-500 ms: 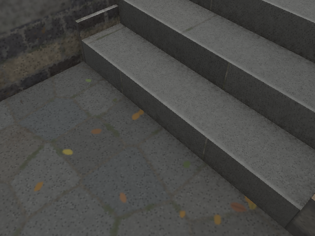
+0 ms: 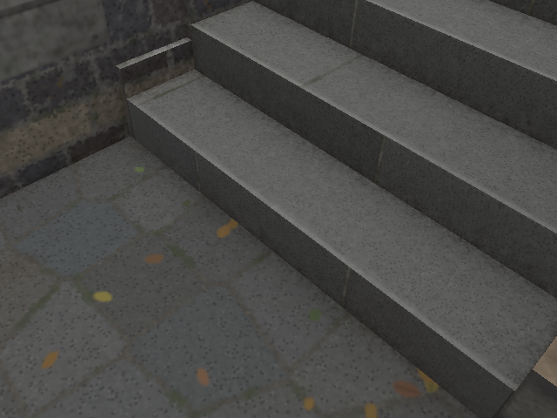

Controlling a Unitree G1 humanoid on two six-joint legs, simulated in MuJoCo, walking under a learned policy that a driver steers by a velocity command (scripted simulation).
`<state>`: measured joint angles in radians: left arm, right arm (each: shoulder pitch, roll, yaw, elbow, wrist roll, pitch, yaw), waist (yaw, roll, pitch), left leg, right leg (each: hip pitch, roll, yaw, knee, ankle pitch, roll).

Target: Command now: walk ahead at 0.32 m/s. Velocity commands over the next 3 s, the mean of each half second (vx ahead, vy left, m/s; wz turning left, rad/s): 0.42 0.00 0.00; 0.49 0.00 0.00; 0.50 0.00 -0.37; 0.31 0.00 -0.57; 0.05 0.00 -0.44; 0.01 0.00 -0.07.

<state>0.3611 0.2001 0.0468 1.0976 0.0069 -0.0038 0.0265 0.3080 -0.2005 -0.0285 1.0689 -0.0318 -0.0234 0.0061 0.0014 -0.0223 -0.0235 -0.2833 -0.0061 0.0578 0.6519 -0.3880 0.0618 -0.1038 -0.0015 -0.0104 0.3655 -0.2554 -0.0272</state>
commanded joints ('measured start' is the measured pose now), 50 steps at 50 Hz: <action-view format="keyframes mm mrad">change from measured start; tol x32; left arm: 1 -111 118 26 -65 -6 -20 -5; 21 -488 34 -9 -255 12 -37 -62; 28 151 271 73 -117 60 -74 -14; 50 170 90 -2 -18 14 -113 -8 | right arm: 1 154 -15 -9 12 4 -26 -3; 28 323 21 14 11 49 -87 -14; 50 -381 -50 -4 -239 4 -45 24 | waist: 1 -103 -58 149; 4 -123 331 165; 23 -30 132 159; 28 115 -161 -278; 50 37 -53 112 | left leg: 1 221 -37 59 -191 72 17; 5 221 399 -751 -650 -572 134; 25 381 197 -78 -250 1123 92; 29 -333 -61 -122 745 -83 39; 50 -293 39 21 -84 333 20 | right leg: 1 -326 -170 168 -106 -426 -130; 6 -656 -48 56 708 -82 -92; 21 -559 -17 -120 272 186 -32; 26 -51 74 -134 117 160 -123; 29 429 -403 767 -126 -241 -343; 34 -60 -228 222 -211 160 -210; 50 217 -206 33 -133 703 -145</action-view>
